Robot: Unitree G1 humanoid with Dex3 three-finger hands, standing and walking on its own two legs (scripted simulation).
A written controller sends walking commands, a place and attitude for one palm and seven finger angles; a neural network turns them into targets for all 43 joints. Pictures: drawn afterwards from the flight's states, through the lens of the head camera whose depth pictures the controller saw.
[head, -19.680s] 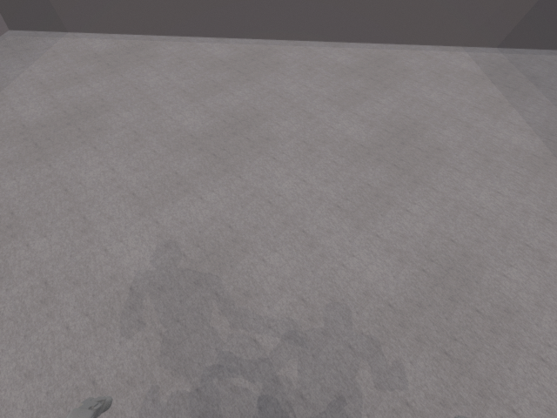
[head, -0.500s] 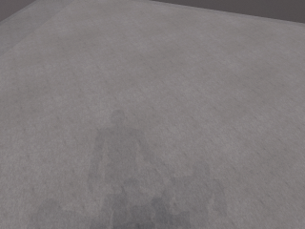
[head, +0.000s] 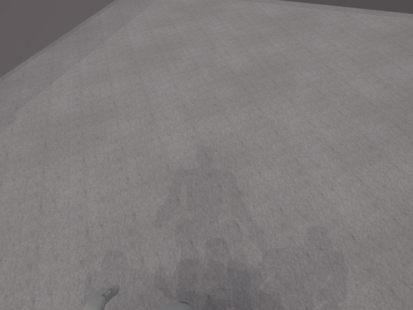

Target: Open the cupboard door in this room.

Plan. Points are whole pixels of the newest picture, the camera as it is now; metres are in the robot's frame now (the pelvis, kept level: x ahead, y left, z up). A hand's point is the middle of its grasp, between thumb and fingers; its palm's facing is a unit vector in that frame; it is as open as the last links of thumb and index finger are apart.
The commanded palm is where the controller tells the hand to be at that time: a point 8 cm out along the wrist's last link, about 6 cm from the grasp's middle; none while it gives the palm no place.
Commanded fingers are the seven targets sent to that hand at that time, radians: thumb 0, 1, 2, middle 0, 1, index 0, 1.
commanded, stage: turn or walk to find it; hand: left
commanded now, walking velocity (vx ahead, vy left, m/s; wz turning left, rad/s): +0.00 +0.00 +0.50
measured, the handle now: out of the picture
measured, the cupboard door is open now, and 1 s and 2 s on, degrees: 0 0 0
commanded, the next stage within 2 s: none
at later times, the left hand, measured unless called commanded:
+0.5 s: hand out of the picture -0.05 +0.24 -0.18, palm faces +0.32 -0.91 -0.25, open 7.4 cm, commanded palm none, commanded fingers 0.00 0.90 0.90 -0.20 -0.30 -0.20 -0.30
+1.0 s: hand out of the picture -0.01 +0.20 -0.13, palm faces +0.48 -0.83 -0.29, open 7.4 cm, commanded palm none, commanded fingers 0.00 0.90 0.90 -0.20 -0.30 -0.20 -0.30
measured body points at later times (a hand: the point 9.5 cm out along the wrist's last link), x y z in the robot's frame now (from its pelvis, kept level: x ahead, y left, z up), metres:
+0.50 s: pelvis -0.02 +0.03 -0.01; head +0.02 +0.06 +0.44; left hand -0.07 +0.29 -0.16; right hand +0.16 -0.19 -0.13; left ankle -0.05 +0.13 -0.73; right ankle -0.01 -0.11 -0.70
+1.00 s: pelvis -0.01 -0.02 +0.00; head +0.04 -0.04 +0.45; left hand -0.03 +0.24 -0.11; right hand +0.16 -0.22 -0.16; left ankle -0.09 +0.10 -0.66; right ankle +0.05 -0.10 -0.73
